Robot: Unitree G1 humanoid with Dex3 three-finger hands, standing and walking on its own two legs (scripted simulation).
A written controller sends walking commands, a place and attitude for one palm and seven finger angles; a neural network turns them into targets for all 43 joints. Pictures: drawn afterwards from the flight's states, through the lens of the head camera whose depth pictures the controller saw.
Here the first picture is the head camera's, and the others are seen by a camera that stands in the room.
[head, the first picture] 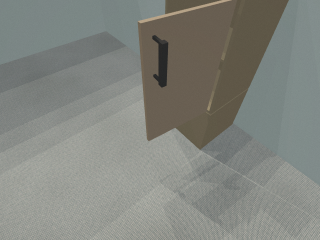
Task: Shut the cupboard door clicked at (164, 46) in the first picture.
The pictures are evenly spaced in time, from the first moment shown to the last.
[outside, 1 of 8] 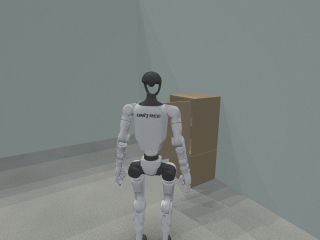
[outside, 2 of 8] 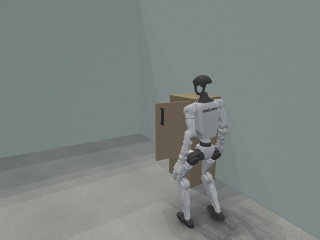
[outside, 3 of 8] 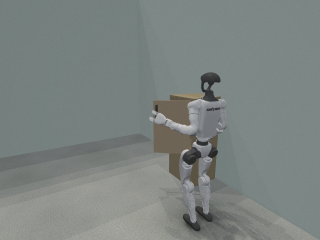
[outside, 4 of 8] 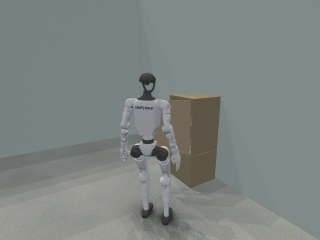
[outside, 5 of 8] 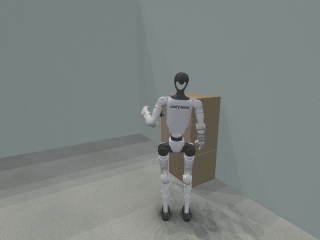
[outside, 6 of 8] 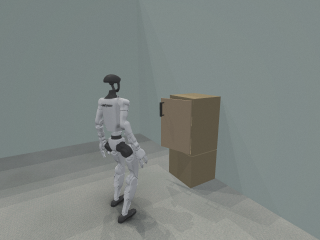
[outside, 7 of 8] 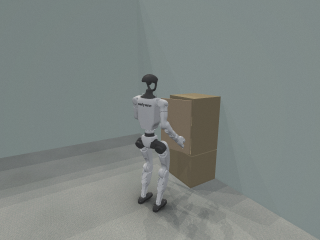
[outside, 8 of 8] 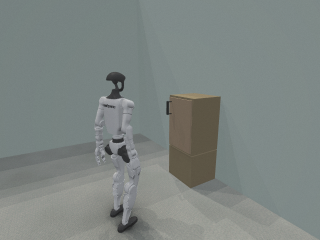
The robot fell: no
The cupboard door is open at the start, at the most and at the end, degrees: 83 83 0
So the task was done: yes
